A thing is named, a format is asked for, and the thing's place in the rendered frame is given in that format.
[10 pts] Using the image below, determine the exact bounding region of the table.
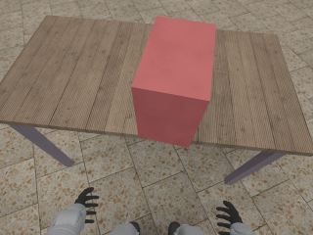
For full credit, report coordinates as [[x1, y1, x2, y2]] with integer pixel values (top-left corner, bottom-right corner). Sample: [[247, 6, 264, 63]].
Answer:
[[0, 15, 313, 185]]

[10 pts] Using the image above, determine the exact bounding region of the carton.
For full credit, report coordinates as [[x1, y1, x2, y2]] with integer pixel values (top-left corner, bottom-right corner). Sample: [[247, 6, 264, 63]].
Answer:
[[131, 16, 216, 148]]

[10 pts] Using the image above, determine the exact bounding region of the left robot hand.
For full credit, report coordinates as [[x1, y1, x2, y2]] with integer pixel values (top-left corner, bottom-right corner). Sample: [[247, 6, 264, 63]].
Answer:
[[74, 187, 100, 223]]

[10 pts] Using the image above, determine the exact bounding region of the right robot hand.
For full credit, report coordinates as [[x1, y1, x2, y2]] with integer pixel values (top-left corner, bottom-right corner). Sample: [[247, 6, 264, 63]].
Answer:
[[216, 200, 243, 235]]

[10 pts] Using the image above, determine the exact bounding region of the left robot thigh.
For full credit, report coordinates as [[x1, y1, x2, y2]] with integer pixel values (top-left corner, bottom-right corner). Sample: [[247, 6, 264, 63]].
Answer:
[[109, 224, 139, 235]]

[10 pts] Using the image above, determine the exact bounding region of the right robot forearm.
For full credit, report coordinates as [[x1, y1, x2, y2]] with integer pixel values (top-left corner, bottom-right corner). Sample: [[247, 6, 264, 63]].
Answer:
[[230, 222, 256, 235]]

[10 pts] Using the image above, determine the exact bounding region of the left robot forearm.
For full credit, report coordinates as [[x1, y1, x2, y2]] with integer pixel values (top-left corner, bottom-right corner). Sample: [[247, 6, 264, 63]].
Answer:
[[46, 203, 87, 235]]

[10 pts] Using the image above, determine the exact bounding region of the right robot foot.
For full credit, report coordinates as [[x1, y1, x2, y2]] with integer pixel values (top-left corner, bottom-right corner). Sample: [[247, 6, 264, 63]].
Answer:
[[168, 221, 180, 235]]

